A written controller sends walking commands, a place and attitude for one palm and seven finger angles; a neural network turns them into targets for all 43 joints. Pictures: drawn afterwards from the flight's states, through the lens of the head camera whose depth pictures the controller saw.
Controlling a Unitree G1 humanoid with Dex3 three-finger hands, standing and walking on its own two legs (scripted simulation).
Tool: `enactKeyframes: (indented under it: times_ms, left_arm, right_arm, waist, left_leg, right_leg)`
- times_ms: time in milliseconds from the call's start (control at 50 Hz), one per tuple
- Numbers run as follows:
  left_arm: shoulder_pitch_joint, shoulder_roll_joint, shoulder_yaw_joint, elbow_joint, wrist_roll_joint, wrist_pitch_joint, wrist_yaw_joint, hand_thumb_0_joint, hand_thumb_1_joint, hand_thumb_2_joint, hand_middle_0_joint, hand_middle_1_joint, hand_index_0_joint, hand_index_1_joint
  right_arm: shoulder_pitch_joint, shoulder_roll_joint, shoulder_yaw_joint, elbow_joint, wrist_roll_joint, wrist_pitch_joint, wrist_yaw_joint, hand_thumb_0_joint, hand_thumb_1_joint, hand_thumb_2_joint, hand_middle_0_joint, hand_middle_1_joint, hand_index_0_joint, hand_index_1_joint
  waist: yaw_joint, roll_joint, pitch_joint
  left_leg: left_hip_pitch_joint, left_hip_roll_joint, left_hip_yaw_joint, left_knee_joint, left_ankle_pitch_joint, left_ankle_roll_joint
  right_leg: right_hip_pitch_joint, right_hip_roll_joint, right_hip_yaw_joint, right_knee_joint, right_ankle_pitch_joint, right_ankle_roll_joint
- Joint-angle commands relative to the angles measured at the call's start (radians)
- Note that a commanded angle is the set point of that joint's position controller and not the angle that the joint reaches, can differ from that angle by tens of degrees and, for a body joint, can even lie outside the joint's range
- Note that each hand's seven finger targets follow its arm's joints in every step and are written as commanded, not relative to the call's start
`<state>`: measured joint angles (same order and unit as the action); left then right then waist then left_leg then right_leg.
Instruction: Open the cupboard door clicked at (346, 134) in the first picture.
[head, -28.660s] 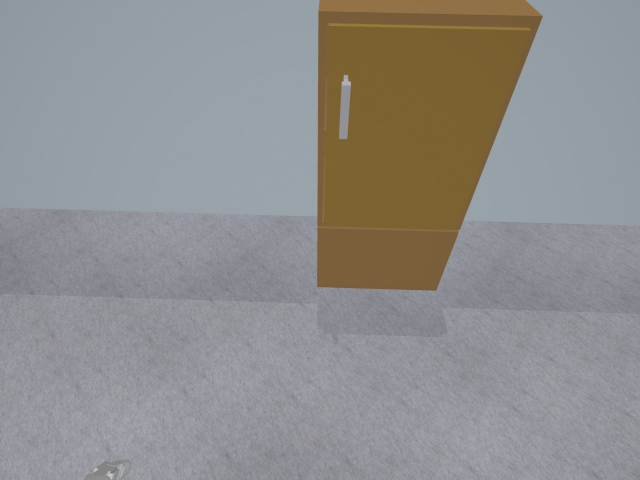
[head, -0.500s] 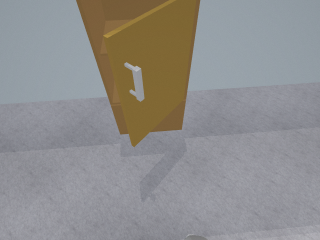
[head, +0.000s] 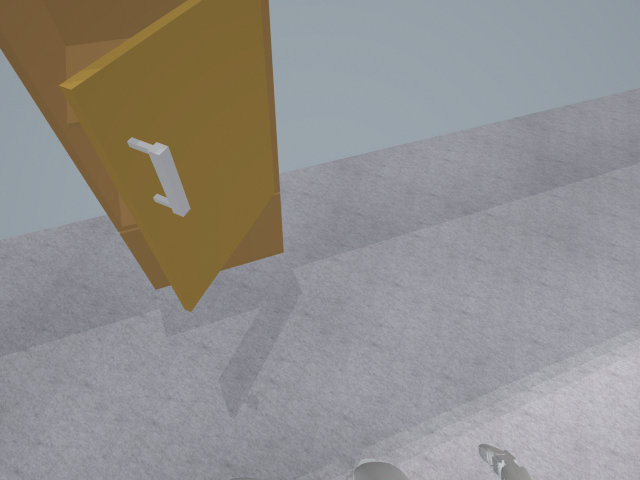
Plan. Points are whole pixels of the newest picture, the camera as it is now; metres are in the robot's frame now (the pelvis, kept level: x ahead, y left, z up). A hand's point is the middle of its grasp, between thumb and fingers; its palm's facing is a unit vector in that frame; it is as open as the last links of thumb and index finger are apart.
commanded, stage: walk to a spot facing it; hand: left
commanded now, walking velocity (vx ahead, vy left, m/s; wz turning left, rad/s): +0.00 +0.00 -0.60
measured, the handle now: (160, 178) +0.50 +0.29 +0.03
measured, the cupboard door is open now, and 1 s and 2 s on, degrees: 45 45 45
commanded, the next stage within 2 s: none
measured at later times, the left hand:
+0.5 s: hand (218, 457) +0.16 +0.16 -0.17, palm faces -0.29 -0.93 -0.22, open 7.4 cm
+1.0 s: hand (271, 429) +0.20 +0.09 -0.16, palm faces -0.52 -0.82 -0.22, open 7.3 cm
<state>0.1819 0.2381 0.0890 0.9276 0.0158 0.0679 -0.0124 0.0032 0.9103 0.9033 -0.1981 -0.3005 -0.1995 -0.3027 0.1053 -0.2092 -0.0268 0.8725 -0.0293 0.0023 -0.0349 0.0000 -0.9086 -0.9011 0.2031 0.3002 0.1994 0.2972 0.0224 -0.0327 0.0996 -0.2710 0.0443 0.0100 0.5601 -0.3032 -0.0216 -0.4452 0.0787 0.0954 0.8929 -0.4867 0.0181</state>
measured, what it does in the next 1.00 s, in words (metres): steps on the spot, turning right: right foot, then left foot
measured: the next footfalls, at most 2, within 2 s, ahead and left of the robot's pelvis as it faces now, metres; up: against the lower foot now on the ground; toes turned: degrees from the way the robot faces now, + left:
right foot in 0.20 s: +0.05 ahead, -0.15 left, +0.00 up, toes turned -9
left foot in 0.46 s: +0.11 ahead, +0.10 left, +0.00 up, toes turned -14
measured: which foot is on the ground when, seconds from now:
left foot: down 0.00-0.20, up 0.22-0.44, down 0.46-0.70, up 0.72-1.00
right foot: up 0.00-0.18, down 0.20-0.44, up 0.46-0.68, down 0.70-1.00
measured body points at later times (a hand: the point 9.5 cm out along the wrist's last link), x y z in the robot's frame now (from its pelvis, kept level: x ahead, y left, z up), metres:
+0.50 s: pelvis +0.01 -0.02 -0.01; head +0.07 -0.02 +0.44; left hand +0.17 +0.21 -0.16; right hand +0.01 -0.30 -0.13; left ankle +0.07 +0.11 -0.73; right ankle +0.00 -0.14 -0.71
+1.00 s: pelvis +0.05 -0.06 +0.01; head +0.09 -0.08 +0.45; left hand +0.23 +0.13 -0.14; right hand +0.00 -0.34 -0.12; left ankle +0.13 +0.04 -0.72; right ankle -0.02 -0.15 -0.73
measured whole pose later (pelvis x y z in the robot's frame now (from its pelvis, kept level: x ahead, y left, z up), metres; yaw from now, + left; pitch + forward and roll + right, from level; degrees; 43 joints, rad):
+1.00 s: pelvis +0.05 -0.06 +0.01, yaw -36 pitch +2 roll +1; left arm 0.27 0.23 0.07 0.94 0.02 0.03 -0.02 0.00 0.91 0.90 -0.20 -0.30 -0.20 -0.30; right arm 0.16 -0.23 -0.04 0.86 -0.02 0.00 0.01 0.00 -0.91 -0.90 0.20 0.30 0.20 0.30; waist 0.03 -0.04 0.05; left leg -0.32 0.02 0.06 0.61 -0.39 -0.06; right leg -0.27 0.05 0.14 0.55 -0.30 -0.03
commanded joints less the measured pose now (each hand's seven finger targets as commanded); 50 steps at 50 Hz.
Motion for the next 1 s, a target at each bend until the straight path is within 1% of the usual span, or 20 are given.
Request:
enactKeyframes:
  times_ms: [0, 80, 140, 160, 180, 220, 380, 420, 440, 480, 540, 620, 640, 680, 700, 740, 880, 940, 960, 980]
  left_arm:
    - [-0.039, 0.083, 0.021, -0.109, 0.003, -0.027, -0.022, 0.0, 0.9, 0.9, -0.2, -0.3, -0.2, -0.3]
    - [-0.039, 0.069, 0.006, -0.118, 0.0, -0.032, -0.036, 0.0, 0.9, 0.9, -0.2, -0.3, -0.2, -0.3]
    - [0.082, 0.123, 0.023, -0.084, 0.001, -0.042, -0.03, 0.0, 0.9, 0.9, -0.2, -0.3, -0.2, -0.3]
    - [0.128, 0.232, 0.044, -0.073, 0.014, -0.054, -0.013, 0.0, 0.9, 0.9, -0.2, -0.3, -0.2, -0.3]
    - [0.173, 0.307, 0.056, -0.065, 0.006, -0.052, 0.004, 0.0, 0.9, 0.9, -0.2, -0.3, -0.2, -0.3]
    - [0.079, 0.28, 0.052, -0.095, 0.006, -0.041, 0.016, 0.0, 0.9, 0.9, -0.2, -0.3, -0.2, -0.3]
    - [-0.048, 0.197, 0.029, -0.112, 0.003, -0.031, 0.018, 0.0, 0.9, 0.9, -0.2, -0.3, -0.2, -0.3]
    - [-0.027, 0.092, 0.002, -0.142, -0.013, -0.024, 0.001, 0.0, 0.9, 0.9, -0.2, -0.3, -0.2, -0.3]
    - [-0.066, 0.123, 0.009, -0.153, -0.003, -0.022, -0.004, 0.0, 0.9, 0.9, -0.2, -0.3, -0.2, -0.3]
    - [-0.068, 0.112, 0.017, -0.144, 0.008, -0.032, -0.024, 0.0, 0.9, 0.9, -0.2, -0.3, -0.2, -0.3]
    - [-0.07, 0.076, 0.003, -0.131, 0.003, -0.021, -0.036, 0.0, 0.9, 0.9, -0.2, -0.3, -0.2, -0.3]
    - [-0.012, 0.082, -0.002, -0.117, -0.002, -0.04, -0.033, 0.0, 0.9, 0.9, -0.2, -0.3, -0.2, -0.3]
    - [0.035, 0.11, 0.008, -0.1, -0.002, -0.045, -0.028, 0.0, 0.9, 0.9, -0.2, -0.3, -0.2, -0.3]
    - [0.141, 0.3, 0.048, -0.067, 0.008, -0.058, 0.004, 0.0, 0.9, 0.9, -0.2, -0.3, -0.2, -0.3]
    - [0.159, 0.295, 0.05, -0.066, 0.0, -0.057, 0.014, 0.0, 0.9, 0.9, -0.2, -0.3, -0.2, -0.3]
    - [0.049, 0.224, 0.042, -0.093, 0.006, -0.051, 0.021, 0.0, 0.9, 0.9, -0.2, -0.3, -0.2, -0.3]
    - [0.056, 0.211, 0.037, -0.071, 0.013, -0.075, 0.009, 0.0, 0.9, 0.9, -0.2, -0.3, -0.2, -0.3]
    - [0.007, 0.19, 0.036, -0.078, 0.009, -0.075, 0.001, 0.0, 0.9, 0.9, -0.2, -0.3, -0.2, -0.3]
    - [-0.021, 0.15, 0.026, -0.093, 0.006, -0.075, -0.006, 0.0, 0.9, 0.9, -0.2, -0.3, -0.2, -0.3]
    - [-0.032, 0.07, 0.008, -0.119, -0.003, -0.075, -0.017, 0.0, 0.9, 0.9, -0.2, -0.3, -0.2, -0.3]
  right_arm:
    - [0.062, -0.203, -0.051, -0.064, -0.015, -0.005, -0.019, 0.0, -0.9, -0.9, 0.2, 0.3, 0.2, 0.3]
    - [0.103, -0.228, -0.061, -0.055, -0.014, 0.001, -0.014, 0.0, -0.9, -0.9, 0.2, 0.3, 0.2, 0.3]
    - [0.072, -0.224, -0.07, -0.068, 0.003, 0.01, -0.001, 0.0, -0.9, -0.9, 0.2, 0.3, 0.2, 0.3]
    - [0.07, -0.15, -0.058, -0.097, 0.016, 0.014, 0.007, 0.0, -0.9, -0.9, 0.2, 0.3, 0.2, 0.3]
    - [0.002, -0.131, -0.046, -0.132, 0.021, 0.018, 0.007, 0.0, -0.9, -0.9, 0.2, 0.3, 0.2, 0.3]
    - [0.023, -0.14, -0.049, -0.122, 0.025, 0.019, 0.016, 0.0, -0.9, -0.9, 0.2, 0.3, 0.2, 0.3]
    - [0.198, -0.106, -0.038, -0.012, 0.024, 0.006, 0.003, 0.0, -0.9, -0.9, 0.2, 0.3, 0.2, 0.3]
    - [0.228, -0.266, -0.07, -0.024, -0.001, -0.009, -0.005, 0.0, -0.9, -0.9, 0.2, 0.3, 0.2, 0.3]
    - [0.231, -0.299, -0.072, -0.034, -0.009, -0.01, -0.012, 0.0, -0.9, -0.9, 0.2, 0.3, 0.2, 0.3]
    - [0.147, -0.26, -0.061, -0.064, -0.016, -0.018, -0.007, 0.0, -0.9, -0.9, 0.2, 0.3, 0.2, 0.3]
    - [0.115, -0.226, -0.052, -0.057, -0.016, -0.01, -0.008, 0.0, -0.9, -0.9, 0.2, 0.3, 0.2, 0.3]
    - [0.162, -0.251, -0.065, -0.044, -0.005, -0.002, 0.0, 0.0, -0.9, -0.9, 0.2, 0.3, 0.2, 0.3]
    - [0.148, -0.24, -0.068, -0.05, 0.004, 0.002, 0.002, 0.0, -0.9, -0.9, 0.2, 0.3, 0.2, 0.3]
    - [0.051, -0.122, -0.043, -0.124, 0.021, 0.009, 0.011, 0.0, -0.9, -0.9, 0.2, 0.3, 0.2, 0.3]
    - [0.048, -0.144, -0.041, -0.121, 0.022, 0.015, 0.007, 0.0, -0.9, -0.9, 0.2, 0.3, 0.2, 0.3]
    - [0.039, -0.14, -0.048, -0.097, 0.017, 0.015, 0.015, 0.0, -0.9, -0.9, 0.2, 0.3, 0.2, 0.3]
    - [0.015, -0.093, -0.047, -0.089, 0.012, -0.008, 0.042, 0.0, -0.9, -0.9, 0.2, 0.3, 0.2, 0.3]
    - [0.12, -0.102, -0.05, -0.056, 0.012, -0.025, 0.034, 0.0, -0.9, -0.9, 0.2, 0.3, 0.2, 0.3]
    - [0.201, -0.141, -0.057, -0.025, 0.011, -0.033, 0.021, 0.0, -0.9, -0.9, 0.2, 0.3, 0.2, 0.3]
    - [0.305, -0.239, -0.078, 0.001, -0.006, -0.043, 0.008, 0.0, -0.9, -0.9, 0.2, 0.3, 0.2, 0.3]
  waist:
    - [-0.015, 0.256, -0.084]
    - [-0.033, 0.27, -0.148]
    - [0.037, 0.128, -0.143]
    - [0.053, -0.199, -0.149]
    - [0.1, -0.313, -0.153]
    - [0.047, -0.17, -0.103]
    - [-0.073, -0.061, -0.179]
    - [-0.076, 0.38, -0.153]
    - [-0.088, 0.328, -0.118]
    - [-0.039, 0.142, -0.105]
    - [-0.028, 0.297, -0.078]
    - [-0.023, 0.219, -0.157]
    - [0.001, 0.166, -0.169]
    - [0.072, -0.303, -0.15]
    - [0.079, -0.25, -0.169]
    - [0.03, -0.213, -0.127]
    - [0.02, -0.125, -0.116]
    - [-0.047, -0.103, -0.094]
    - [-0.089, -0.009, -0.103]
    - [-0.143, 0.282, -0.124]
  left_leg:
    - [0.128, 0.278, -0.103, -0.185, 0.562, 0.175]
    - [0.15, 0.246, 0.005, -0.101, 0.533, 0.116]
    - [-0.031, 0.193, 0.068, 0.087, 0.254, 0.034]
    - [-0.236, 0.062, 0.16, 0.321, -0.082, -0.033]
    - [-0.321, 0.005, 0.069, 0.527, -0.391, -0.038]
    - [-0.319, 0.056, -0.018, 0.593, -0.29, -0.022]
    - [0.119, -0.023, 0.051, -0.042, 0.052, -0.032]
    - [0.212, 0.352, -0.394, -0.322, -0.064, 0.107]
    - [0.119, 0.465, -0.474, -0.356, -0.035, 0.201]
    - [0.045, 0.377, -0.321, -0.299, 0.137, 0.209]
    - [0.056, 0.272, -0.044, -0.198, 0.396, 0.13]
    - [0.106, 0.25, 0.051, -0.037, 0.43, 0.072]
    - [0.035, 0.221, 0.078, 0.037, 0.326, 0.033]
    - [-0.333, 0.021, 0.121, 0.445, -0.357, -0.055]
    - [-0.366, 0.049, -0.006, 0.551, -0.333, -0.037]
    - [-0.365, 0.063, -0.012, 0.567, -0.222, -0.042]
    - [-0.16, -0.009, 0.044, 0.205, -0.13, -0.041]
    - [0.103, -0.039, 0.062, -0.037, -0.031, -0.03]
    - [0.293, 0.006, 0.032, -0.137, -0.049, -0.017]
    - [0.432, 0.255, -0.282, -0.288, -0.311, 0.052]
  right_leg:
    - [-0.111, -0.089, -0.075, 0.201, -0.022, 0.034]
    - [0.065, -0.062, -0.18, -0.111, 0.026, 0.019]
    - [0.328, -0.077, -0.152, -0.415, 0.315, -0.018]
    - [0.446, -0.306, 0.204, -0.552, 0.506, -0.109]
    - [0.4, -0.467, 0.444, -0.583, 0.694, -0.231]
    - [0.269, -0.43, 0.389, -0.595, 0.303, -0.27]
    - [0.078, -0.215, 0.221, -0.41, 0.432, -0.127]
    - [-0.176, -0.007, -0.002, -0.07, -0.043, -0.012]
    - [-0.171, -0.042, -0.033, 0.128, -0.133, 0.003]
    - [-0.111, -0.082, -0.064, 0.195, -0.051, 0.013]
    - [-0.034, -0.093, -0.143, 0.057, -0.021, 0.023]
    - [0.164, -0.052, -0.21, -0.302, 0.154, 0.001]
    - [0.276, -0.066, -0.186, -0.425, 0.286, -0.013]
    - [0.421, -0.467, 0.394, -0.585, 0.749, -0.2]
    - [0.433, -0.467, 0.369, -0.569, 0.666, -0.256]
    - [0.341, -0.363, 0.338, -0.591, 0.314, -0.243]
    - [0.248, -0.278, 0.293, -0.599, 0.113, -0.223]
    - [0.048, -0.213, 0.283, -0.55, -0.041, -0.178]
    - [-0.104, -0.156, 0.227, -0.459, -0.067, -0.131]
    - [-0.31, -0.017, 0.076, -0.176, -0.115, -0.07]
